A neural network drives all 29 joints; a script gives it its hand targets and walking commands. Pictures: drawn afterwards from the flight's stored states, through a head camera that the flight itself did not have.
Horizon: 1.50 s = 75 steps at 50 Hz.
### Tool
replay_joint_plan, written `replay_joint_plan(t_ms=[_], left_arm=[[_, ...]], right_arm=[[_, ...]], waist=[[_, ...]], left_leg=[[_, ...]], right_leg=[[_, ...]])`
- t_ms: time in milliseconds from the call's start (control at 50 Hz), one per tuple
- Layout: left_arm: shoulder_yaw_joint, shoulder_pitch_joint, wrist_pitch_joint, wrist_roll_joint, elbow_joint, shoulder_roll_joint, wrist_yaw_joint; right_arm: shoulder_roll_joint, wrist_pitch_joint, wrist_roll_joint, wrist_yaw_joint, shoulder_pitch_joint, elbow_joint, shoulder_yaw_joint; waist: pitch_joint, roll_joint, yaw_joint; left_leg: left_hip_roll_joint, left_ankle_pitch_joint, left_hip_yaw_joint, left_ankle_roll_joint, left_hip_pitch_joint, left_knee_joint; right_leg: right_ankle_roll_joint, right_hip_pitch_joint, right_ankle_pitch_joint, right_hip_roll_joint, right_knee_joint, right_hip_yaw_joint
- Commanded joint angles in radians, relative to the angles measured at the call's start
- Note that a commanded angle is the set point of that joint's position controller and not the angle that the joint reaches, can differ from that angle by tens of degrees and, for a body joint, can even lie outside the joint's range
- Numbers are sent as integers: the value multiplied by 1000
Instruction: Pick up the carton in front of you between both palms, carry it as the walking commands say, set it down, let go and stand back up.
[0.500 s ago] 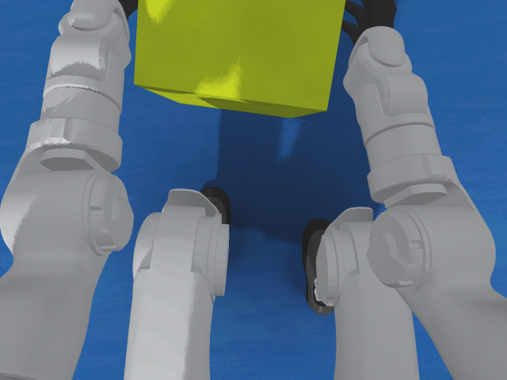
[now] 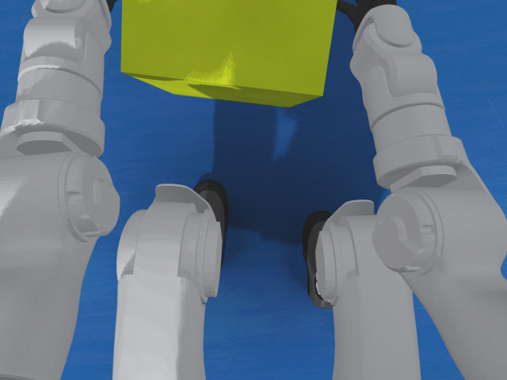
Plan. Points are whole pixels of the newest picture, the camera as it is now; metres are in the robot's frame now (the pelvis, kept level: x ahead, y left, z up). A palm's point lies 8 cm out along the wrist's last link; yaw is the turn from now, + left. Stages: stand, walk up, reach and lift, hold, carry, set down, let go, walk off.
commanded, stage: set down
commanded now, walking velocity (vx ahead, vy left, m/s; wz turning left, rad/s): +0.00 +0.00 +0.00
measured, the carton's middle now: (235, 19) +0.53 +0.12 -0.24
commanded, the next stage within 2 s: let go in 1.54 s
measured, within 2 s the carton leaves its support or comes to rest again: neither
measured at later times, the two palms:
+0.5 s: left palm out of the picture +0.51 +0.31 -0.18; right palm (399, 15) +0.55 -0.08 -0.18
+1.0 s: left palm out of the picture +0.53 +0.31 -0.01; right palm out of the picture +0.56 -0.06 -0.01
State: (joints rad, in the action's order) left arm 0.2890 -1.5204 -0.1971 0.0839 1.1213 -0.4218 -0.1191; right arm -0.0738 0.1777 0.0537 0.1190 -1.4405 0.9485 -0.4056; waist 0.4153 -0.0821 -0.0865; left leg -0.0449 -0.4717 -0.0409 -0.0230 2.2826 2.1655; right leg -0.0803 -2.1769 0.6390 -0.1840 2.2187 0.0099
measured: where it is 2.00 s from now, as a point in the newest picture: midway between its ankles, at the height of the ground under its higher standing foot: (265, 261)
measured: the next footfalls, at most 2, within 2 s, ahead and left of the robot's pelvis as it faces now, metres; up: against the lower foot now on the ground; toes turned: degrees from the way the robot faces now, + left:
none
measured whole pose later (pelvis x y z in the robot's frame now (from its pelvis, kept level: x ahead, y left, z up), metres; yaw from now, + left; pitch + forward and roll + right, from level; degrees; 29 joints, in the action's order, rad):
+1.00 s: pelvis +0.01 +0.01 +0.10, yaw +1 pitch +42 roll -6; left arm 0.25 -1.36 -0.16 -0.02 1.06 -0.47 -0.07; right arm -0.13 0.20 -0.05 0.20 -1.29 0.86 -0.29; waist 0.11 -0.05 -0.04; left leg 0.01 -0.44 -0.06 -0.01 2.13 1.83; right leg -0.06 -2.01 0.61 -0.11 1.86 0.00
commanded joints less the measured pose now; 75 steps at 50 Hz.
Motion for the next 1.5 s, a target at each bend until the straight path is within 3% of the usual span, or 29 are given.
replay_joint_plan(t_ms=[0, 160, 200, 260, 300, 340, 420, 500, 640, 740, 800, 920, 1020, 1180, 1480], left_arm=[[-171, -301, -16, -24, 21, 695, -193], [-123, -272, 13, -3, 46, 537, -159], [-60, -229, 41, 4, 73, 326, -109], [18, -188, 122, -27, 85, -182, 40], [-12, -267, 163, -92, 61, -253, 90], [-58, -325, 191, -163, 33, -294, 108], [-133, -321, 201, -270, -2, -304, 93], [-150, -269, 176, -301, -2, -308, 74], [-114, -223, 103, -238, -161, -307, 73], [-82, -163, 56, -172, -152, -233, 63], [-64, -135, 59, -140, -142, -195, 55], [-35, -102, 58, -100, -156, -178, 54], [-15, -70, 43, -91, -219, -191, 51], [-12, -13, 11, -105, -332, -194, 33], [35, 97, 41, -37, -279, -129, 2]], right_arm=[[609, 11, -12, -179, -444, 15, 242], [473, -4, 14, -143, -389, 15, 202], [293, -20, 14, -97, -319, 10, 166], [-185, -63, -35, 30, -203, 0, 123], [-223, -82, -110, 59, -248, 3, 169], [-240, -96, -178, 63, -286, 0, 229], [-221, -97, -266, 59, -305, -53, 320], [-220, -81, -286, 67, -276, -111, 330], [-216, -25, -220, 115, -195, -256, 241], [-180, 12, -156, 116, -118, -195, 163], [-156, 5, -120, 99, -96, -161, 130], [-141, -1, -93, 81, -60, -167, 107], [-142, 8, -100, 81, -33, -254, 124], [-144, 38, -111, 77, 39, -380, 140], [-90, 11, -43, 33, 188, -348, 84]], waist=[[-786, -18, -48], [-798, -8, -44], [-821, 3, -44], [-898, 37, -44], [-986, 52, -51], [-1077, 57, -52], [-1194, 57, -57], [-1282, 72, -52], [-1533, 139, -13], [-1335, 168, 17], [-1269, 172, 27], [-1324, 176, 23], [-1450, 167, 14], [-1568, 171, 25], [-1426, 172, 57]], left_leg=[[83, 88, 10, -28, -509, -158], [67, 96, 14, -11, -536, -155], [55, 107, 21, 3, -565, -153], [35, 136, 24, 15, -641, -149], [27, 226, 14, 13, -698, -132], [20, 312, 3, 11, -761, -112], [13, 409, -6, 8, -871, -97], [14, 412, 13, 7, -943, -108], [50, 393, 53, 12, -1113, -196], [57, 268, 57, 19, -987, -309], [57, 254, 49, 23, -941, -361], [64, 282, 50, 32, -1008, -459], [76, 351, 56, 34, -1142, -539], [92, 483, 45, 31, -1376, -672], [91, 550, 20, 34, -1531, -972]], right_leg=[[57, 170, -52, -11, -208, -83], [40, 245, -77, -2, -204, -82], [23, 280, -86, 11, -205, -88], [-1, 329, -120, 37, -194, -84], [-4, 342, -183, 46, -181, -78], [-5, 350, -237, 60, -168, -75], [-2, 354, -280, 76, -161, -87], [-1, 373, -257, 72, -178, -102], [11, 445, -234, 39, -285, -128], [20, 361, -142, 40, -388, -121], [19, 326, -139, 43, -434, -118], [11, 342, -154, 40, -524, -125], [5, 415, -189, 35, -607, -130], [4, 513, -254, 34, -757, -124], [-8, 685, -351, 69, -1075, -85]])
